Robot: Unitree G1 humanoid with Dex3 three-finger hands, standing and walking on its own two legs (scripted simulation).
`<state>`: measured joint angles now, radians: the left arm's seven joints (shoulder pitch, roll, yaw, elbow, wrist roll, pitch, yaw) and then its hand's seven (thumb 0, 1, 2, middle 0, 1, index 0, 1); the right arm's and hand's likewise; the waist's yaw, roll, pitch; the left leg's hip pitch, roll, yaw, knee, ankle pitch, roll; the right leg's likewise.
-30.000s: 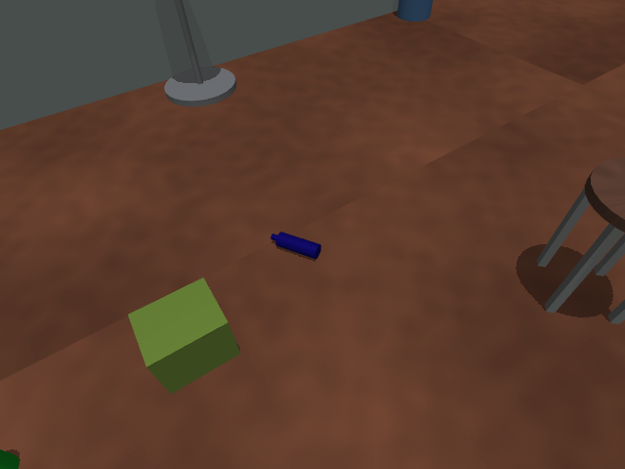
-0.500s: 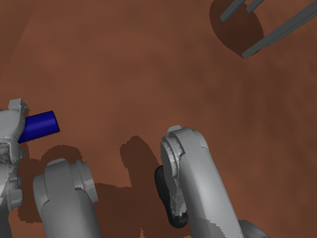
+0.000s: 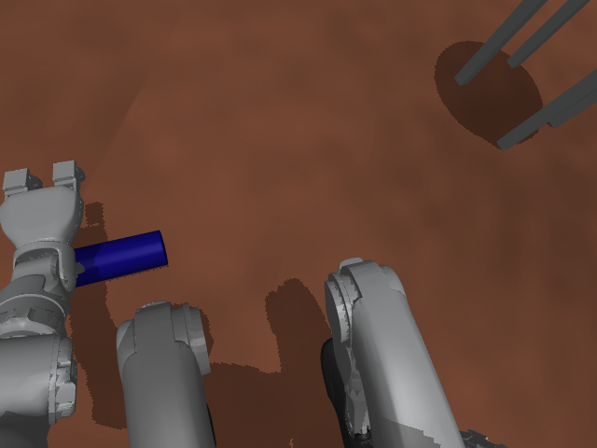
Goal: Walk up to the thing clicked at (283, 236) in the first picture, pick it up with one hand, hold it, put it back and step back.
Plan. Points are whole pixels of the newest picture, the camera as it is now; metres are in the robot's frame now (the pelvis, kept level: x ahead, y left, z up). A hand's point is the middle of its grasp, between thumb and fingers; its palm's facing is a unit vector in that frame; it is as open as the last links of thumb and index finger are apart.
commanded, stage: withdraw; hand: left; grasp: from above
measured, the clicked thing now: (97, 262) +0.42 +0.28 -0.28
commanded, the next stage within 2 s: home in 0.62 s
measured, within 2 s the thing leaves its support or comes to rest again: neither
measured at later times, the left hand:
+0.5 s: hand (82, 268) +0.38 +0.26 -0.15, palm faces -0.48 -0.10 -0.87, open 13.9 cm
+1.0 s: hand (31, 270) +0.36 +0.28 -0.05, palm faces -0.41 -0.27 -0.87, open 12.0 cm
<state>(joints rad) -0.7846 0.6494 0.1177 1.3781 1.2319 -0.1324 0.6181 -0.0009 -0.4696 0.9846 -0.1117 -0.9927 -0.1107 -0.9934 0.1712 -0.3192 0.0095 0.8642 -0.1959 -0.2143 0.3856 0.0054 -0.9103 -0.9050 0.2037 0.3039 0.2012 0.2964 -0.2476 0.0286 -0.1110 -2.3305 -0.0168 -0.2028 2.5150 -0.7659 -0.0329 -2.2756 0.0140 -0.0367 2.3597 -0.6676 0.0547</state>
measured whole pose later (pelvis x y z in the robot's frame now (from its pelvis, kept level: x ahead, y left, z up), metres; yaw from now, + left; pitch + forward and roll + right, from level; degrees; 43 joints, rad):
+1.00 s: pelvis -0.01 -0.01 +0.09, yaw +5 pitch +35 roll -6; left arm -0.55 0.51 0.03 0.89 0.94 -0.10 0.20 0.00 0.02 0.83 -0.20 -0.55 -0.19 -0.55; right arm 0.19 -0.29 -0.04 0.70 -0.06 -0.03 0.16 0.01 -0.90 -0.90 0.21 0.30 0.20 0.30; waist -0.11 0.08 -0.15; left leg -2.11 -0.01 -0.12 2.20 -0.71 -0.03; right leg -2.08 -0.02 0.01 2.11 -0.65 0.07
